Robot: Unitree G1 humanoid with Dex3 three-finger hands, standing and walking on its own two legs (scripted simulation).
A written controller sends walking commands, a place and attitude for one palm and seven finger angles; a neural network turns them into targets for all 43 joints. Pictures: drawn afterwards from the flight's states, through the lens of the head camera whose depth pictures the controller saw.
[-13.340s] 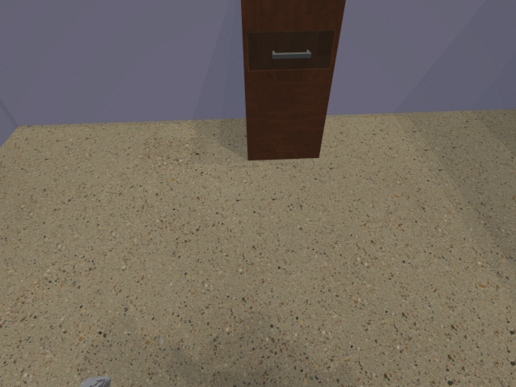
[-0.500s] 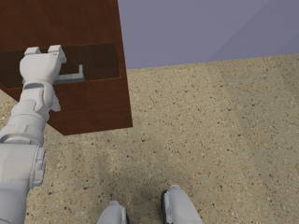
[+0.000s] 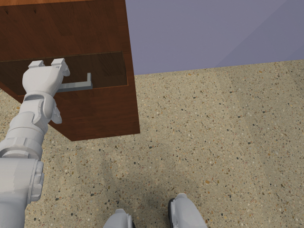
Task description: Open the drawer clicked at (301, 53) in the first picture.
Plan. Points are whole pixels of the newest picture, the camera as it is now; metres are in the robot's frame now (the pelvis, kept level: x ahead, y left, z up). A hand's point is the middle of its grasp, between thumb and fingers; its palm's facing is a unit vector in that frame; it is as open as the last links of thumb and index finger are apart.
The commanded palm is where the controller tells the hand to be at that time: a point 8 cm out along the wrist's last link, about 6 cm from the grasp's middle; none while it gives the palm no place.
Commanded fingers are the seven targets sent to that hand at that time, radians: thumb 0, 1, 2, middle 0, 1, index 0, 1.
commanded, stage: move the hooked fingers above the handle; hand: left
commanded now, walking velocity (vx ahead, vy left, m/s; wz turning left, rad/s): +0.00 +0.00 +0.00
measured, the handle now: (63, 83) +0.55 +0.25 -0.05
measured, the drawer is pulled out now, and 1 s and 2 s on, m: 0.00 0.00 0.00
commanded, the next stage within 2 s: none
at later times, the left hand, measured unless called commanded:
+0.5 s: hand (58, 89) +0.49 +0.23 +0.00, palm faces -0.11 -0.03 -0.99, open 13.8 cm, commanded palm +0.47 +0.24 +0.05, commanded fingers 0.00 -0.50 0.30 -0.30 -1.20 -0.30 -1.20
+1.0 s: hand (59, 86) +0.50 +0.23 +0.00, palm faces -0.06 -0.02 -1.00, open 13.7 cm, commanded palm +0.49 +0.24 +0.05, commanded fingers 0.00 -0.50 0.30 -0.30 -1.20 -0.30 -1.20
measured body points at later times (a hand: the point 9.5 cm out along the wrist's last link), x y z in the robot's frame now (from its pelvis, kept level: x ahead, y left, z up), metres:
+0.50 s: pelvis +0.00 +0.00 +0.01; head +0.13 -0.01 +0.44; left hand +0.49 +0.23 +0.06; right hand +0.00 -0.27 -0.13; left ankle -0.04 +0.11 -0.67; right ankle +0.05 -0.13 -0.67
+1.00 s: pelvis -0.01 +0.00 -0.01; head +0.14 +0.00 +0.42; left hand +0.50 +0.23 +0.05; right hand -0.01 -0.28 -0.13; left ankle -0.04 +0.11 -0.67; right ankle +0.05 -0.13 -0.67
